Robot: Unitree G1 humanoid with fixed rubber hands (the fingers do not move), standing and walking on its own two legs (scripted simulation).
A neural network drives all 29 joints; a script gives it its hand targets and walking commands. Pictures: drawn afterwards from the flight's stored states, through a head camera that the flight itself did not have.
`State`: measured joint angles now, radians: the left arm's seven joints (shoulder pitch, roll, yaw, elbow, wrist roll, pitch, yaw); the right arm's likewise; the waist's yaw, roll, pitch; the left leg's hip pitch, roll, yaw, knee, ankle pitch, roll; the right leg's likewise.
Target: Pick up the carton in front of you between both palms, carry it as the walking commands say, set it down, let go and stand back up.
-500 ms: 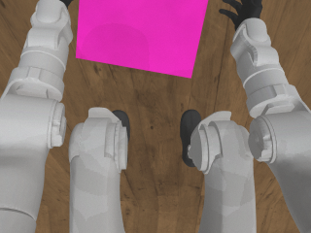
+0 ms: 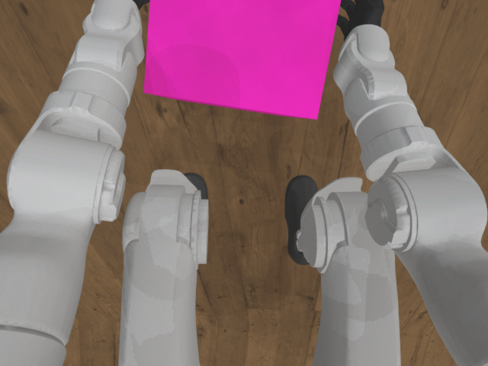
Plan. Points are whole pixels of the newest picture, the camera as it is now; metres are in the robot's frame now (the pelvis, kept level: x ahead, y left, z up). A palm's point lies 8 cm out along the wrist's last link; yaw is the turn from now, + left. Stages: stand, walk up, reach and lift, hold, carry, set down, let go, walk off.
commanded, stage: reach and lift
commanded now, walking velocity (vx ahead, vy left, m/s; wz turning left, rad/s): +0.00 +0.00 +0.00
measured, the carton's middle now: (239, 41) +0.50 +0.05 -0.25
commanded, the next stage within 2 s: none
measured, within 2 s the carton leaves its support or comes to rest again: leaves its support in 0.12 s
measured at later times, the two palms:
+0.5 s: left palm out of the picture +0.49 +0.21 -0.05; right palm (413, 13) +0.50 -0.09 -0.04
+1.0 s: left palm out of the picture +0.46 +0.20 +0.11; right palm out of the picture +0.48 -0.10 +0.12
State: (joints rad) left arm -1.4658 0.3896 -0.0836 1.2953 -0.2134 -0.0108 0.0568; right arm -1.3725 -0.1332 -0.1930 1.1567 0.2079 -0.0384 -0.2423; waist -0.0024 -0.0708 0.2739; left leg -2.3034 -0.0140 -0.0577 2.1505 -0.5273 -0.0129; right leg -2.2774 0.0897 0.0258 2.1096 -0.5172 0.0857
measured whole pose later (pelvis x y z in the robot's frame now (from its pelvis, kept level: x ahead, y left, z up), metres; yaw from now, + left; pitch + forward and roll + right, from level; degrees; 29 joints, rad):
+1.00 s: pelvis +0.03 -0.01 +0.17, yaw +5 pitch +39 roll -1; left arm -0.83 0.05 0.31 0.71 0.14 0.31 0.03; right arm -0.77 0.12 -0.44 0.59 -0.12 0.28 -0.12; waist 0.00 -0.04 -0.22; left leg -1.79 -0.10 -0.10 1.62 -0.50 -0.05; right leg -1.77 0.14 0.10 1.62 -0.53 0.07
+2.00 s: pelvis +0.12 +0.00 +0.40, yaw +6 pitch +0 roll +0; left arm -0.23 -0.14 0.23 0.40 0.24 0.57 0.04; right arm -0.26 0.15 -0.27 0.41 -0.24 0.54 -0.02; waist 0.00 -0.01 -0.11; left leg -0.23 -0.05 -0.14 0.46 -0.23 -0.01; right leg -0.22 0.05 0.16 0.47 -0.25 0.01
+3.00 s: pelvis +0.12 +0.00 +0.40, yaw +6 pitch -5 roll +0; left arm -0.25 -0.15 0.21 0.29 0.28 0.72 0.02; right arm -0.28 0.16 -0.25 0.30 -0.29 0.68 0.01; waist 0.00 0.00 -0.02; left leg -0.08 -0.04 -0.13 0.36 -0.19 -0.01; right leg -0.06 0.04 0.14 0.36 -0.21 0.01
